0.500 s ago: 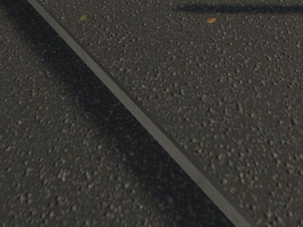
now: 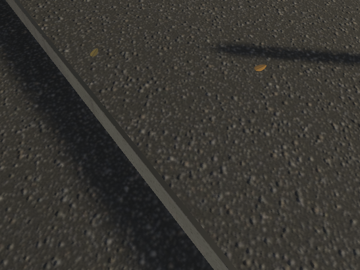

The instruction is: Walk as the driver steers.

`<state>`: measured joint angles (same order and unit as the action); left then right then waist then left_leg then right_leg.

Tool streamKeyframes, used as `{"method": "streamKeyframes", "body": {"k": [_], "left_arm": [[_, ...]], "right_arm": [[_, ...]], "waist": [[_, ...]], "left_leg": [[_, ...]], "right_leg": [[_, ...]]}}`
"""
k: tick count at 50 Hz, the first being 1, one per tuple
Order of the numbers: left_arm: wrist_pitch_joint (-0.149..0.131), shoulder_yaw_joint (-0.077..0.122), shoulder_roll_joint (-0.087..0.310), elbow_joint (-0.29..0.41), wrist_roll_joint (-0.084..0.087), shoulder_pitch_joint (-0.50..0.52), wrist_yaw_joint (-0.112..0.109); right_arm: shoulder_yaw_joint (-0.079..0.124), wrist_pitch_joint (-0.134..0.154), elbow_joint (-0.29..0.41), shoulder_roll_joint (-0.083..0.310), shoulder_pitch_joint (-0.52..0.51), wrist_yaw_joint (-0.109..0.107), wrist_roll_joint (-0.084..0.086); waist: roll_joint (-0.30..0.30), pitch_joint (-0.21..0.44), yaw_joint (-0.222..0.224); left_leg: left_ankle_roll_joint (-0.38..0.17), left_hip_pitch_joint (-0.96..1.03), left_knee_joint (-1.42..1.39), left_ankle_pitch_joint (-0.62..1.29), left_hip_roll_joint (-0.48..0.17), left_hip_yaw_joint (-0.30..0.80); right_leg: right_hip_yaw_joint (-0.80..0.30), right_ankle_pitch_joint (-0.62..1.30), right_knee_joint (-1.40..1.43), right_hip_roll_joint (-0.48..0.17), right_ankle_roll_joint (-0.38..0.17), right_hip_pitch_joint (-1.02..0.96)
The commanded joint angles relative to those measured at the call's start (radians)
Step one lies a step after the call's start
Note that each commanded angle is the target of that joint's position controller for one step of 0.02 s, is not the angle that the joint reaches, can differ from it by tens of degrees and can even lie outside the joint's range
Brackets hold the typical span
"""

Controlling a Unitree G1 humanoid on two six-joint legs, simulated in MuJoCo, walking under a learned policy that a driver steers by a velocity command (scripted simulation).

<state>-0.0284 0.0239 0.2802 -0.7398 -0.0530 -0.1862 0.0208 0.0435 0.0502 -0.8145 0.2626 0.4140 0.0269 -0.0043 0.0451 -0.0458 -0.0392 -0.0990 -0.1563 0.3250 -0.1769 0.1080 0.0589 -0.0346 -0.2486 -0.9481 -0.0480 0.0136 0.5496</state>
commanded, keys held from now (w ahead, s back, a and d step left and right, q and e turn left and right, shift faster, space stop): w+q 0.58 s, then w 0.08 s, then w+e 0.34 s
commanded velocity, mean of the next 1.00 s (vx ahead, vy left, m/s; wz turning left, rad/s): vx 0.50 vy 0.00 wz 0.32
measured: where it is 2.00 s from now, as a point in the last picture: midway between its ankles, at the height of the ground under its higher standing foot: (138, 111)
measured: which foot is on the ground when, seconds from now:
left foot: down 0.00-0.24, up 0.26-0.78, down 0.80-1.00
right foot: up 0.00-0.22, down 0.24-0.80, up 0.82-1.00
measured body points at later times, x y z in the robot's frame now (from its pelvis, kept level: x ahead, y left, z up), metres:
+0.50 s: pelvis +0.25 -0.03 +0.00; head +0.28 -0.04 +0.45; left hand +0.21 +0.25 -0.11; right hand +0.46 -0.25 -0.12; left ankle +0.26 +0.12 -0.67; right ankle +0.25 -0.13 -0.75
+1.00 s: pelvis +0.48 +0.14 +0.00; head +0.50 +0.15 +0.44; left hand +0.46 +0.43 -0.13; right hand +0.66 -0.08 -0.12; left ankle +0.46 +0.22 -0.75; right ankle +0.52 -0.02 -0.63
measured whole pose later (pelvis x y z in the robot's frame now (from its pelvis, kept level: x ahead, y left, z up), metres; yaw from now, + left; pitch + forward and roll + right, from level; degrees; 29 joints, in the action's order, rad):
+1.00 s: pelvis +0.48 +0.14 +0.00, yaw +19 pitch +0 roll +1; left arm -0.04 0.08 0.30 -0.86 0.04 -0.28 -0.02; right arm 0.08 0.08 -0.76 0.24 0.26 0.03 -0.02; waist 0.03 -0.04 -0.01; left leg -0.06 -0.18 0.37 -0.20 0.04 -0.13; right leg -0.05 -0.34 -1.33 -0.10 0.01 0.60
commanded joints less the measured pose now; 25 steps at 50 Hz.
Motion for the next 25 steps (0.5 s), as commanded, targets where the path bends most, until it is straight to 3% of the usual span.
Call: {"method": "streamKeyframes", "body": {"k": [1,5,7,9,11,12,13,14,15,16,17,19,22,25], "left_arm": [[-0.008,0.010,0.066,0.080,0.004,0.084,0.000],[-0.019,-0.002,0.050,0.109,0.019,0.180,0.003],[-0.027,-0.002,0.058,0.119,0.026,0.196,-0.003],[-0.037,0.006,0.077,0.106,0.027,0.139,-0.011],[-0.050,0.027,0.119,0.051,0.018,-0.046,-0.028],[-0.061,0.049,0.186,0.037,0.001,-0.175,-0.043],[-0.055,0.060,0.256,0.042,-0.013,-0.230,-0.056],[-0.036,0.075,0.283,0.029,0.005,-0.193,-0.055],[-0.030,0.056,0.177,0.048,0.011,-0.126,-0.049],[-0.032,0.041,0.109,0.053,0.016,-0.080,-0.042],[-0.036,0.034,0.086,0.049,0.015,-0.060,-0.039],[-0.054,0.033,0.081,0.022,0.023,-0.085,-0.040],[-0.073,0.043,0.092,-0.006,0.034,-0.129,-0.032],[-0.069,0.047,0.093,-0.029,0.035,-0.167,-0.030]], "right_arm": [[0.046,0.010,0.036,0.161,0.035,-0.009,0.004],[0.055,0.005,0.010,0.169,0.086,-0.015,-0.005],[0.057,0.000,0.009,0.171,0.084,-0.022,-0.011],[0.063,-0.004,0.023,0.186,0.033,-0.027,-0.013],[0.067,0.001,0.033,0.197,-0.018,-0.023,-0.004],[0.056,0.009,0.051,0.152,-0.025,-0.017,0.009],[0.030,0.014,0.082,0.046,0.005,-0.018,0.010],[0.036,0.001,0.100,0.092,0.070,-0.019,-0.006],[0.043,-0.018,0.063,0.132,0.039,-0.019,-0.020],[0.044,-0.021,0.070,0.133,-0.026,-0.004,-0.025],[0.042,-0.027,0.073,0.117,-0.045,0.005,-0.026],[0.040,-0.045,0.078,0.107,-0.065,0.020,-0.038],[0.031,-0.055,0.111,0.086,-0.136,0.036,-0.035],[0.022,-0.059,0.151,0.072,-0.240,0.046,-0.032]], "waist": [[-0.122,0.006,-0.002],[-0.134,0.022,-0.038],[-0.135,0.022,-0.033],[-0.134,0.026,0.007],[-0.110,0.097,0.103],[-0.018,0.195,0.161],[0.146,0.255,0.144],[0.249,0.244,0.081],[0.058,0.120,0.067],[-0.009,0.038,0.071],[0.019,0.009,0.052],[0.070,0.001,0.043],[0.060,0.011,0.043],[0.051,-0.005,0.063]], "left_leg": [[-0.132,0.062,-0.132,0.200,-0.232,0.247],[-0.116,0.082,-0.071,0.291,-0.225,0.249],[-0.103,0.077,-0.028,0.357,-0.231,0.273],[-0.073,0.031,0.020,0.397,-0.233,0.302],[-0.030,-0.038,0.216,0.521,-0.167,0.281],[0.004,-0.131,0.449,0.384,-0.099,0.223],[0.029,-0.327,0.684,-0.225,-0.001,0.103],[0.028,-0.483,0.820,-0.382,0.008,0.043],[0.024,-0.511,0.877,-0.305,-0.074,0.066],[0.034,-0.499,0.869,-0.225,-0.094,0.052],[0.047,-0.468,0.834,-0.180,-0.120,0.045],[0.069,-0.436,0.812,-0.130,-0.141,0.030],[0.088,-0.493,0.793,-0.066,-0.147,0.017],[0.101,-0.566,0.710,0.000,-0.155,-0.007]], "right_leg": [[0.022,0.090,0.125,0.000,0.032,0.094],[0.032,0.177,0.262,0.032,0.033,0.039],[0.023,0.167,0.302,0.045,0.024,-0.010],[0.015,0.124,0.371,0.063,0.008,-0.145],[0.030,0.094,0.472,0.095,-0.026,-0.417],[-0.130,-0.033,0.534,-0.062,-0.072,-0.614],[-0.441,-0.189,0.623,-0.325,-0.124,-0.766],[-0.772,-0.310,0.710,-0.407,-0.215,-0.717],[-0.660,-0.404,0.713,-0.375,-0.212,-0.608],[-0.505,-0.310,0.725,-0.310,-0.190,-0.511],[-0.368,-0.173,0.749,-0.263,-0.160,-0.450],[-0.207,0.049,0.761,-0.213,-0.137,-0.416],[-0.091,0.250,0.770,-0.211,-0.148,-0.454],[0.008,0.367,0.776,-0.208,-0.154,-0.498]]}}
Next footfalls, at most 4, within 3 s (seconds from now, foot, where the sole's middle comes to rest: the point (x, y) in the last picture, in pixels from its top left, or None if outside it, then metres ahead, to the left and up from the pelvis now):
0.24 right None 0.29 -0.12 -0.78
0.80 left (106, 265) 0.49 0.24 -0.78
1.40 right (147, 142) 0.95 0.10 -0.65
1.94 left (130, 78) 1.34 0.19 -0.65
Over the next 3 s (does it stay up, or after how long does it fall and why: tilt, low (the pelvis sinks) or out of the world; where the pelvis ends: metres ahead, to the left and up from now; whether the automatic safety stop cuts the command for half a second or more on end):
stays up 1.30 0.11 0.12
